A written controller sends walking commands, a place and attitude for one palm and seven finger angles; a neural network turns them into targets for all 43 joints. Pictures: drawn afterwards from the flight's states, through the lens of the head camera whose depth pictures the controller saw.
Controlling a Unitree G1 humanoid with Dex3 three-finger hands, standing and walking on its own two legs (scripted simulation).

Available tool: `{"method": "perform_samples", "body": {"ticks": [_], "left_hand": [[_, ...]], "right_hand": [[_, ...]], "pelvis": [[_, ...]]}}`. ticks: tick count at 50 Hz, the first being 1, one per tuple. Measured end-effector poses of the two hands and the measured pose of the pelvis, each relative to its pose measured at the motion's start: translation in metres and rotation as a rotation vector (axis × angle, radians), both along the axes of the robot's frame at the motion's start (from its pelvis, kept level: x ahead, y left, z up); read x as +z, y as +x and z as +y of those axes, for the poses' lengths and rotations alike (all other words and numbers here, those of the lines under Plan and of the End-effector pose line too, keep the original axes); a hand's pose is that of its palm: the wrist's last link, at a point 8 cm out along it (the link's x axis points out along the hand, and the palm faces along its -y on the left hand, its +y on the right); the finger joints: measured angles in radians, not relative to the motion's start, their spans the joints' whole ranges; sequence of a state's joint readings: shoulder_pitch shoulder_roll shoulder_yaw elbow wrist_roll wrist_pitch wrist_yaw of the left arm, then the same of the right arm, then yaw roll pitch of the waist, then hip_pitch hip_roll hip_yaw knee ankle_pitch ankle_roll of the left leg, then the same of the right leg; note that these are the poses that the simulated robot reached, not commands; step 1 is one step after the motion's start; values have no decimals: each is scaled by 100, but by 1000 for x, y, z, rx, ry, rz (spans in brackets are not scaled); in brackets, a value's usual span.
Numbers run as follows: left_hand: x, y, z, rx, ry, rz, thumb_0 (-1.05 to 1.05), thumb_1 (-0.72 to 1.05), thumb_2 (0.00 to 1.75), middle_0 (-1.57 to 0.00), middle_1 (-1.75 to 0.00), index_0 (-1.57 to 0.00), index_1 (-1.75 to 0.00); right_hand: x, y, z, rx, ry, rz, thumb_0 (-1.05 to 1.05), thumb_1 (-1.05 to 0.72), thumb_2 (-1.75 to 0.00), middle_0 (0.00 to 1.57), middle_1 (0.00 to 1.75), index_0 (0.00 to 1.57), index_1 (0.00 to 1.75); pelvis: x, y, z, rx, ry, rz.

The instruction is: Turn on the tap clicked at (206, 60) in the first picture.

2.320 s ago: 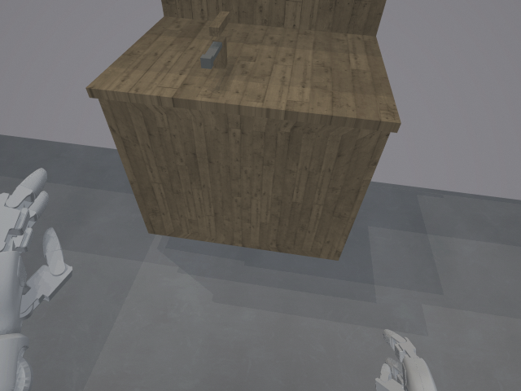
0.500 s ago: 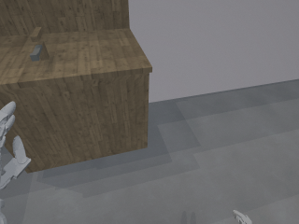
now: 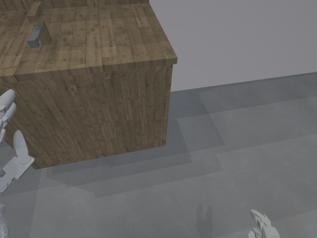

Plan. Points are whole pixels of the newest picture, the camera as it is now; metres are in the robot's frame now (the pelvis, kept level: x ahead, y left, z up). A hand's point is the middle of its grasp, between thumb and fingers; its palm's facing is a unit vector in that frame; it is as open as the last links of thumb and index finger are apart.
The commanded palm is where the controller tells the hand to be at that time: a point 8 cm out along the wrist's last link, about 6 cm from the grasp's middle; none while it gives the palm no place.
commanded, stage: take the last steps up to it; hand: left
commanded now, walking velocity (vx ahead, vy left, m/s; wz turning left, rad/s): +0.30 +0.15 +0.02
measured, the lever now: (33, 42) +0.69 +0.51 +0.11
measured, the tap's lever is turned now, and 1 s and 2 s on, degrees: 0 0 0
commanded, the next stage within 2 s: come to a stop and stand still in 0.84 s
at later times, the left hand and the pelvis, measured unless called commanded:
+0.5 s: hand (48, 109) +0.33 +0.27 +0.17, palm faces +0.40 -0.77 -0.50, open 7.4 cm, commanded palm +0.28 +0.30 +0.19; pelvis +0.12 +0.02 +0.01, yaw +1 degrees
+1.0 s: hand (47, 68) +0.44 +0.31 +0.19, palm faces +0.36 -0.80 -0.48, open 7.4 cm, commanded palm +0.39 +0.36 +0.19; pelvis +0.22 +0.08 +0.00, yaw -2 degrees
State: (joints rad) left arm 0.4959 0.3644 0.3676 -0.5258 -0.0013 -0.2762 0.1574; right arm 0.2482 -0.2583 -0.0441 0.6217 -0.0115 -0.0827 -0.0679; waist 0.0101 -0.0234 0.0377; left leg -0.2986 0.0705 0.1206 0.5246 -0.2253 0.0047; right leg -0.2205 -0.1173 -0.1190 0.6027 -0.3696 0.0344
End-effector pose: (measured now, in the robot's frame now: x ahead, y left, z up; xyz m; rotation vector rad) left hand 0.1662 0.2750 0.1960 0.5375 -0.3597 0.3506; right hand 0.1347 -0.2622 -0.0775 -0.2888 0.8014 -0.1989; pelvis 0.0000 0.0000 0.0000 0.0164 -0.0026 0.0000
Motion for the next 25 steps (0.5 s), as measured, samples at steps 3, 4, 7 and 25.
{"method": "perform_samples", "body": {"ticks": [3,4,7,25], "left_hand": [[-6,23,15,10,-21,-23,1,89,90,-22,-30,-21,-31],[-7,31,18,12,-25,-16,1,89,90,-22,-30,-21,-31],[-5,51,19,6,-32,6,2,89,90,-21,-30,-21,-31],[-7,123,27,75,10,152,1,89,90,-22,-30,-21,-31]], "right_hand": [[0,21,17,-26,24,-41,1,-90,-90,19,30,19,30],[0,27,24,-25,41,-53,1,-90,-90,19,30,19,30],[0,44,46,-11,106,-77,1,-90,-90,19,30,19,30],[-23,124,46,36,142,65,1,-90,-90,20,30,20,30]], "pelvis": [[-3,13,10,-15,18,-10],[-3,18,11,-12,14,-8],[1,31,14,-7,1,1],[11,121,20,19,29,9]]}}
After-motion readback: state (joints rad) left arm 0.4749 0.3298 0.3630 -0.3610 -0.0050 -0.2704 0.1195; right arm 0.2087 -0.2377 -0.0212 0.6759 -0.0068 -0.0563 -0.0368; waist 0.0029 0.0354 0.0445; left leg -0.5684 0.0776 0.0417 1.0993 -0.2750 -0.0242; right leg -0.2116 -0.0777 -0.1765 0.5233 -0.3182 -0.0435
